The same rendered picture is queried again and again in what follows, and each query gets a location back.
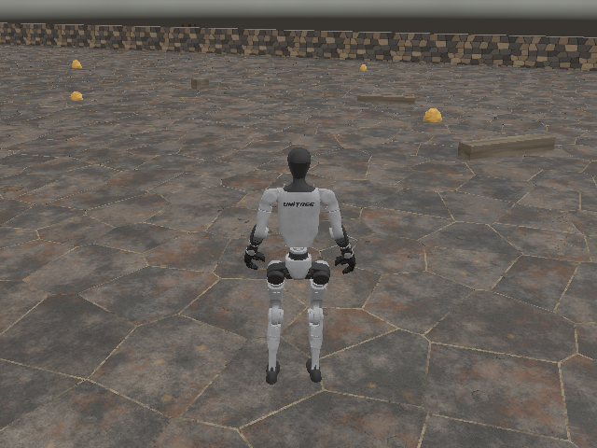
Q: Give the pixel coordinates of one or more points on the left robot forearm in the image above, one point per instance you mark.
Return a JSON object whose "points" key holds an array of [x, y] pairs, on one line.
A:
{"points": [[253, 243]]}

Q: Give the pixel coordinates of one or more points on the robot left upper arm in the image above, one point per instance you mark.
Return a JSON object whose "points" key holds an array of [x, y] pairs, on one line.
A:
{"points": [[269, 197]]}

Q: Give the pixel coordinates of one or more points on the right robot forearm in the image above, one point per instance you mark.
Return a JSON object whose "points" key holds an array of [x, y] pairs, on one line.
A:
{"points": [[344, 245]]}

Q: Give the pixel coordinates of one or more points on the robot right hand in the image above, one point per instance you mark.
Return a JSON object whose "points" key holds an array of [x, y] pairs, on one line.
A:
{"points": [[342, 260]]}

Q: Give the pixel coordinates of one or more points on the humanoid robot torso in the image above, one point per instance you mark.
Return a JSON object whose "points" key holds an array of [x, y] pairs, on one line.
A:
{"points": [[298, 214]]}

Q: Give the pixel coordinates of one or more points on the robot right shin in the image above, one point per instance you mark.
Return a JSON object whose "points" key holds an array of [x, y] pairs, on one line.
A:
{"points": [[315, 340]]}

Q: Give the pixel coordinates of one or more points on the robot right upper arm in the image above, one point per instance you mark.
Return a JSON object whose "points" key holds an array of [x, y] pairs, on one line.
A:
{"points": [[328, 198]]}

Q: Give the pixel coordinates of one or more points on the robot left hand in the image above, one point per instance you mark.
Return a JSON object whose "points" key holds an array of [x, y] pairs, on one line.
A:
{"points": [[248, 258]]}

